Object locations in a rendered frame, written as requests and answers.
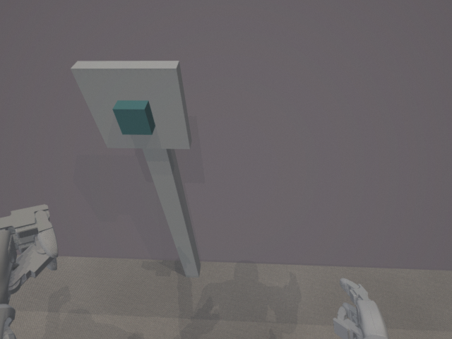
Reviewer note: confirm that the robot left forearm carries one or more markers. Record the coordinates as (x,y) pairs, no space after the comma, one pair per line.
(7,315)

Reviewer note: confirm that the button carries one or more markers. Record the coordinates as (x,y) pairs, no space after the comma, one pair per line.
(134,117)

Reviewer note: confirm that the robot left hand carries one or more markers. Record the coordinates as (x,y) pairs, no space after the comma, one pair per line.
(30,231)

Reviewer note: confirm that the panel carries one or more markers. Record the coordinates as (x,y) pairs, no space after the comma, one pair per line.
(102,83)

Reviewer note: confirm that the robot right hand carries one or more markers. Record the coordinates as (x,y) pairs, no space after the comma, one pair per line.
(365,319)

